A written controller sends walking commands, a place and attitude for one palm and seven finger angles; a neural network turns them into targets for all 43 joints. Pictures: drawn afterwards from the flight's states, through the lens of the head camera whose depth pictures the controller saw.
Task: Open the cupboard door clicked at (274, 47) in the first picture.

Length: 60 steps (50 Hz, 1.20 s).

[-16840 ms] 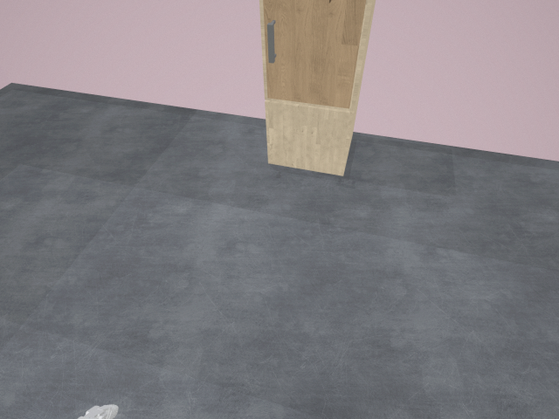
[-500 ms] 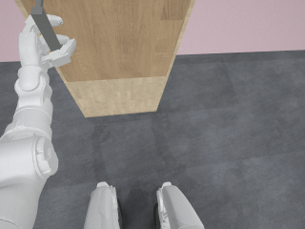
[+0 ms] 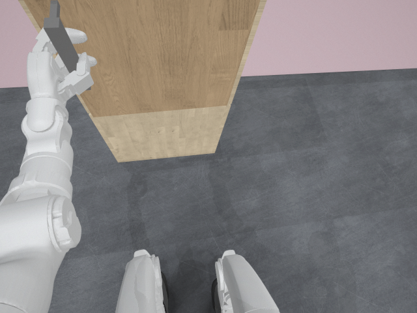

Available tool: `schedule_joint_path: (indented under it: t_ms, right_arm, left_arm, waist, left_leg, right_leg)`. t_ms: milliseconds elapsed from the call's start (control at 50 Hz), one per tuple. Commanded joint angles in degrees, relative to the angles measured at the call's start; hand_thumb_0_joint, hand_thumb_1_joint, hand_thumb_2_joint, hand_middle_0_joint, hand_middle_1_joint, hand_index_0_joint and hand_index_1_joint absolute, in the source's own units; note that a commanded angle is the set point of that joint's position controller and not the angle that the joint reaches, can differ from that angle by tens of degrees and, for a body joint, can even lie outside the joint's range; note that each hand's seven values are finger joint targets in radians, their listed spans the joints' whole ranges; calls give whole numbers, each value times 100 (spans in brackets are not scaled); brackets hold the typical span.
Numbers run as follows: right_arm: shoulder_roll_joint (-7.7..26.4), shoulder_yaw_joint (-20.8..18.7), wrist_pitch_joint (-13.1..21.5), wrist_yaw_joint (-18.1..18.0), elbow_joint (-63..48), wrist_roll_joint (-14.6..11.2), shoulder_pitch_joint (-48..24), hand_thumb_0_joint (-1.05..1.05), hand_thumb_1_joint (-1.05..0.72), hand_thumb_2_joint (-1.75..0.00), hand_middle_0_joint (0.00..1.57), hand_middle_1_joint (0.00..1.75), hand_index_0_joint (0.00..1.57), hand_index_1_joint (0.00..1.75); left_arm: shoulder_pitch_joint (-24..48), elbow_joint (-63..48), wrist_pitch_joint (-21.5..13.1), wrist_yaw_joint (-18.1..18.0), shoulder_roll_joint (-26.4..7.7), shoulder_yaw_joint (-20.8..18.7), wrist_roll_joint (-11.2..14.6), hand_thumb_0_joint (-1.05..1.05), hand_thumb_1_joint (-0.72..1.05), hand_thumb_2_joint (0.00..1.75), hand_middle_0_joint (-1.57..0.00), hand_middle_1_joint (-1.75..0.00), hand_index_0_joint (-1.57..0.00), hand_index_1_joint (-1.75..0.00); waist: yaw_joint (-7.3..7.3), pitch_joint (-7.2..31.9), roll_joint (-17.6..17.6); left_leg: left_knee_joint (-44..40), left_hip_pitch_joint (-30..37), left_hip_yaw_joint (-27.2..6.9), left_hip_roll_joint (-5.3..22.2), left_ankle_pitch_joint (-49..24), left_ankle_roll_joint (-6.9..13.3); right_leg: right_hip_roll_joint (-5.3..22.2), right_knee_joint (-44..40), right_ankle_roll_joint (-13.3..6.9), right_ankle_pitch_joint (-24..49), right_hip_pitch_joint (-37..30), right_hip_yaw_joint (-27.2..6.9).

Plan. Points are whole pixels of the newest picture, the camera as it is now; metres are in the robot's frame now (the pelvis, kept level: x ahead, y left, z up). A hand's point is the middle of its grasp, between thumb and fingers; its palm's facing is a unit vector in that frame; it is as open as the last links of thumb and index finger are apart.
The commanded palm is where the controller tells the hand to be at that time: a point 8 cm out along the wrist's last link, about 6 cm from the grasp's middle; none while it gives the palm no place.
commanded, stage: pull the door open along its arc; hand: left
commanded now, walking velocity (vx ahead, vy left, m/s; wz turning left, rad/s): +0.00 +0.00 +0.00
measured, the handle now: (71, 50) +0.59 +0.20 +0.06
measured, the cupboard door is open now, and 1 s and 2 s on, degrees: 1 43 44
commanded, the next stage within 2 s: open thumb and fingers to let go in 0.84 s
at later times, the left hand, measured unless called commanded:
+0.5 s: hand (123, 133) +0.41 +0.11 +0.06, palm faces +0.45 -0.89 +0.03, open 5.9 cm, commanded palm +0.35 +0.13 +0.05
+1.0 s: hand (177, 179) +0.33 +0.03 +0.06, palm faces +0.38 -0.92 -0.04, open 6.0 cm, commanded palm +0.29 +0.07 +0.05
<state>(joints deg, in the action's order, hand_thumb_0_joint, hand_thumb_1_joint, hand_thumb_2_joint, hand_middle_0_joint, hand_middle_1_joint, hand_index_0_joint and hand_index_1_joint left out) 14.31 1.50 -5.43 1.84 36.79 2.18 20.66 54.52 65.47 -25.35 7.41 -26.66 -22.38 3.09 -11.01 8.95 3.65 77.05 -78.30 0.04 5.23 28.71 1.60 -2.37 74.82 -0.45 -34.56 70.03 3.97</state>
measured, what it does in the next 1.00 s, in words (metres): shifts its weight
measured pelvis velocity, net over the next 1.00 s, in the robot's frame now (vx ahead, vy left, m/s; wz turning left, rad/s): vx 0.01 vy -0.05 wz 0.10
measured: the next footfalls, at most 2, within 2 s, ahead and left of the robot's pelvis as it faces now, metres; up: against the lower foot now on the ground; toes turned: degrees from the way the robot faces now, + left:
none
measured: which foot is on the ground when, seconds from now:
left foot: down 0.00-1.00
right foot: down 0.00-1.00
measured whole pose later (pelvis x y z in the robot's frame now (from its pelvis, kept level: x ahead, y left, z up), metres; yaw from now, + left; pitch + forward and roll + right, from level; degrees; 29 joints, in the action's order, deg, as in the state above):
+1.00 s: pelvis +0.01 -0.05 +0.03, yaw +6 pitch +20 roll +1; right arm 9.7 -0.2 1.5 1.5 35.3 5.4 9.0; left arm 4.7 25.8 -26.2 -34.8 7.0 11.7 -7.3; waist -1.0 11.4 2.1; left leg 67.9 -61.1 -0.9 2.3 26.6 -2.4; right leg 0.0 71.1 -4.2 -36.6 54.5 5.3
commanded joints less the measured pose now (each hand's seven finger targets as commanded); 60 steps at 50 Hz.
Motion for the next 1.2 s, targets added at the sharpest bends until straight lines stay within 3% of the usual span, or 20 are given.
schedule_joint_path:
  t_ms: [0,180,200,220,280,320,360,440,460,520,680,740,820,900,920,960,980,1060,1100,1180]
  right_arm:
    - [1018,-429,7,-5,-354,-49,914,0,-90,-90,20,30,20,30]
    - [864,-543,9,74,-667,-187,482,0,-90,-90,20,30,20,30]
    - [755,-535,53,31,-704,-132,371,0,-90,-90,20,30,20,30]
    - [705,-507,101,63,-735,-89,275,0,-90,-90,20,30,20,30]
    - [633,-527,113,153,-713,88,219,0,-90,-90,20,30,20,30]
    - [585,-548,93,233,-733,183,126,0,-90,-90,20,30,20,30]
    - [557,-581,73,273,-754,263,58,0,-90,-90,20,30,20,30]
    - [497,-626,97,297,-813,347,-188,0,-90,-90,20,30,20,30]
    - [453,-624,110,282,-791,344,-286,0,-90,-90,20,30,20,30]
    - [346,-611,208,215,-828,344,-501,0,-90,-90,20,30,20,30]
    - [153,-493,563,75,-787,343,-979,0,-90,-90,20,30,20,30]
    - [110,-482,711,63,-871,353,-1096,0,-90,-90,20,30,20,30]
    - [34,-401,860,81,-1008,287,-1241,0,-90,-90,20,30,20,30]
    - [37,-370,908,-28,-877,297,-1265,0,-90,-90,20,30,20,30]
    - [50,-352,905,-67,-779,309,-1274,0,-90,-90,20,30,20,30]
    - [40,-375,923,-108,-763,337,-1309,0,-90,-90,20,30,20,30]
    - [30,-372,933,-110,-759,339,-1296,0,-90,-90,20,30,20,30]
    - [40,-418,913,-93,-837,332,-1207,0,-90,-90,20,30,20,30]
    - [44,-420,888,-85,-847,314,-1152,0,-90,-90,20,30,20,30]
    - [77,-443,865,-95,-823,290,-1141,0,-90,-90,20,30,20,30]
  left_arm:
    - [1242,-1469,-411,95,-823,68,165,0,90,90,-40,-135,-40,-135]
    - [-968,-2809,-525,-74,284,642,443,0,90,90,-40,-135,-40,-135]
    - [-1098,-3004,-523,-824,537,-37,851,0,90,90,-40,-135,-40,-135]
    - [-1344,-3086,-507,-1285,926,288,757,0,90,90,-40,-135,-40,-135]
    - [-1587,-3442,-609,-2424,1323,505,255,0,90,90,-40,-135,-40,-135]
    - [-1794,-3596,-641,-3048,1765,928,-166,0,90,90,-40,-135,-40,-135]
    - [-1917,-3799,-685,-3497,2097,1290,-556,0,90,90,-40,-135,-40,-135]
    - [-2290,-4105,-630,-4145,2820,1969,-979,0,90,90,-40,-135,-40,-135]
    - [-2306,-4129,-612,-4171,2995,2197,-1053,0,90,90,-40,-135,-40,-135]
    - [-2646,-4442,-613,-4161,3319,2642,-1139,0,90,90,-40,-135,-40,-135]
    - [-3165,-4642,-578,-4193,3889,3334,-1238,0,90,90,-40,-135,-40,-135]
    - [-3656,-4840,-519,-4186,4046,3542,-1307,0,90,90,-40,-135,-40,-135]
    - [-4711,-5265,-362,-4079,4203,3720,-1119,0,90,90,-40,-135,-40,-135]
    - [-3960,-5160,-269,-4228,3884,3382,-1071,0,90,90,-40,-135,-40,-135]
    - [-3383,-5078,-303,-4302,3691,3204,-1058,0,90,90,-40,-135,-40,-135]
    - [-3354,-4995,-384,-4344,3686,3137,-1096,0,76,84,-39,-134,-39,-134]
    - [-3495,-4865,-400,-4317,3727,3136,-1082,0,69,81,-38,-133,-38,-133]
    - [-3777,-5090,-456,-4192,3607,3048,-1008,0,41,69,-36,-130,-36,-130]
    - [-3909,-5116,-434,-4106,3634,3092,-961,0,27,63,-35,-128,-35,-128]
    - [-3827,-5224,-472,-4037,3608,3129,-931,0,-1,51,-33,-125,-33,-125]
  waist:
    - [214,3301,489]
    - [536,2864,7]
    - [830,2718,-125]
    - [764,2603,-137]
    - [789,2522,-142]
    - [753,2482,-148]
    - [759,2559,-105]
    - [735,2598,-360]
    - [664,2535,-491]
    - [717,2531,-586]
    - [736,1982,-656]
    - [842,2102,-640]
    - [1029,2131,-759]
    - [848,1730,-985]
    - [752,1606,-1018]
    - [816,1736,-847]
    - [815,1815,-1018]
    - [966,2287,-929]
    - [910,2189,-1145]
    - [855,2072,-1115]
  left_leg:
    - [-771,3652,-405,-254,-2367,-14]
    - [-1142,3750,-188,-360,-2379,-38]
    - [-1247,3628,-115,-363,-2350,-87]
    - [-1293,3536,-92,-382,-2227,-113]
    - [-1277,3539,-89,-366,-2362,-167]
    - [-1278,3602,-96,-357,-2380,-191]
    - [-1257,3694,-105,-365,-2476,-189]
    - [-1287,3727,-124,-375,-2384,-179]
    - [-1287,3704,-90,-389,-2301,-151]
    - [-1331,3643,-30,-440,-2061,-124]
    - [-1376,3400,-19,-501,-1355,-93]
    - [-1347,3357,-24,-535,-1372,-89]
    - [-1425,3398,17,-567,-1467,-118]
    - [-1259,3080,-46,-582,-1176,-119]
    - [-1176,2942,-73,-588,-1028,-112]
    - [-1129,2901,-66,-604,-998,-109]
    - [-1112,2871,-72,-607,-1001,-111]
    - [-1115,2868,-32,-621,-1282,-129]
    - [-1104,2793,-40,-626,-1290,-133]
    - [-1105,2784,-48,-616,-1248,-124]
  right_leg:
    - [-178,-1055,-88,2333,-985,-93]
    - [-139,-1292,-59,2756,-1605,-103]
    - [-132,-1337,-21,2688,-1754,-51]
    - [-127,-1363,6,2618,-1770,-52]
    - [-93,-1226,-14,2674,-1701,-28]
    - [-83,-1190,-32,2655,-1653,-16]
    - [-65,-1160,-52,2731,-1661,-6]
    - [-57,-1234,-86,2738,-1832,11]
    - [-35,-1299,-68,2790,-1900,-1]
    - [-10,-1421,-81,2794,-2170,-56]
    - [100,-1673,-89,2176,-2079,-152]
    - [133,-1667,-115,2227,-2208,-192]
    - [211,-1728,-66,2626,-2537,-253]
    - [299,-1819,33,2431,-2296,-415]
    - [338,-1863,65,2246,-2175,-513]
    - [358,-1835,52,2127,-2158,-572]
    - [384,-1840,80,2228,-2239,-606]
    - [454,-1747,133,3027,-2720,-738]
    - [504,-1799,195,3367,-2863,-808]
    - [498,-1803,186,3282,-2747,-785]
